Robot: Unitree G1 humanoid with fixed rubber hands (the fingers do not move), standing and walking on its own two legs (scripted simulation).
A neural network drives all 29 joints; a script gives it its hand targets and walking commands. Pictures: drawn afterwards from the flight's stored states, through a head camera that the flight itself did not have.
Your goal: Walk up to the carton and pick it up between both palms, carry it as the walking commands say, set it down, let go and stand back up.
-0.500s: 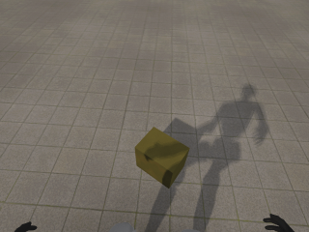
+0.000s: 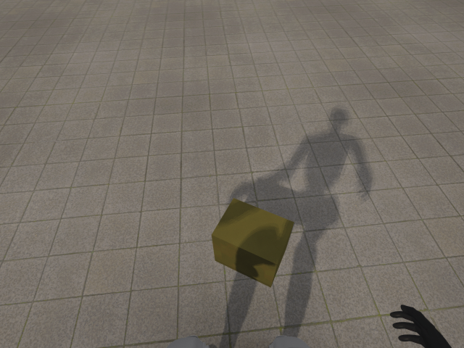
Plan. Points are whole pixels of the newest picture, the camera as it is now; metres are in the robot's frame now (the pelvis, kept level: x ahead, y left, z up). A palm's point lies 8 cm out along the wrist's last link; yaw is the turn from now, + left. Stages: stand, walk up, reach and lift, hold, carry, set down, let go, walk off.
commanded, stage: walk up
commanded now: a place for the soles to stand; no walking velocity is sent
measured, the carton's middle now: (252, 242) +0.60 -0.09 -0.63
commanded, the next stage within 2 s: none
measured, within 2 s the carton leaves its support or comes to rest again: neither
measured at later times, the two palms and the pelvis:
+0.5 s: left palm out of the picture +0.23 +0.48 -0.04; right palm out of the picture +0.09 -0.20 -0.04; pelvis +0.10 +0.15 +0.02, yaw -10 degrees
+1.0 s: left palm (4, 268) +0.30 +0.47 -0.09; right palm out of the picture +0.11 -0.16 -0.07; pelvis +0.14 +0.18 -0.01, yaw -16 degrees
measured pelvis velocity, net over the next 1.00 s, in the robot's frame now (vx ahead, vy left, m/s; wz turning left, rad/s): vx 0.14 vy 0.18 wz -0.28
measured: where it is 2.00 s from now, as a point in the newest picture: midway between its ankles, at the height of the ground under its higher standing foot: outside the picture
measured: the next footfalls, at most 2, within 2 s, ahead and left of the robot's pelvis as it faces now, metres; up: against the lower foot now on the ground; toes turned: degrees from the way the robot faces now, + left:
left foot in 0.26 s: +0.15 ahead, +0.20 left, +0.00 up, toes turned -3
right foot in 0.74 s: +0.27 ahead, +0.00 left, +0.00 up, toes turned -13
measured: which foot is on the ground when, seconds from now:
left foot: up 0.00-0.24, down 0.26-0.76, up 0.78-0.92, down 0.94-1.00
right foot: down 0.00-0.24, up 0.26-0.72, down 0.74-0.94, up 0.96-1.00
